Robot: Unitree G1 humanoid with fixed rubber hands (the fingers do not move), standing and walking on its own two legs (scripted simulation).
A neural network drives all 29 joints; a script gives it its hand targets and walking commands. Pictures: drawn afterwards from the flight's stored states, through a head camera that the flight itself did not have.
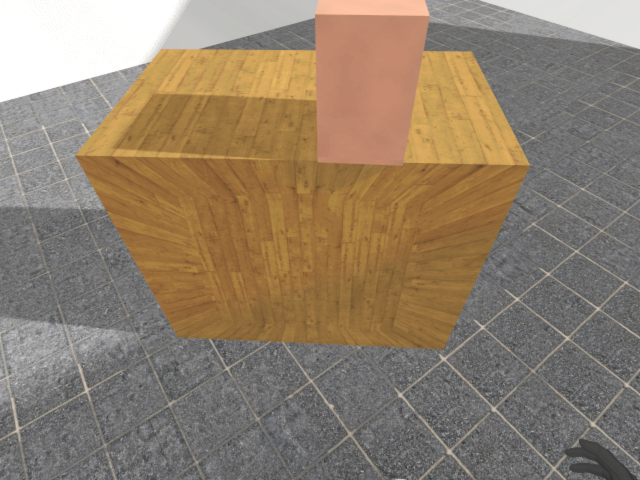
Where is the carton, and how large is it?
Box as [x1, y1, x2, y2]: [315, 0, 429, 165]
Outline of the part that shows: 319,0 315,12 318,161 402,165 429,16 424,0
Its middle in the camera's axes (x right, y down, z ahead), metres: +0.09 -0.34 +0.76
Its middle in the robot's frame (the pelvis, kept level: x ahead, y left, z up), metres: +0.81 -0.10 +0.14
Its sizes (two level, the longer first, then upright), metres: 0.243 0.169 0.268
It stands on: a pedestal, 0.76 m high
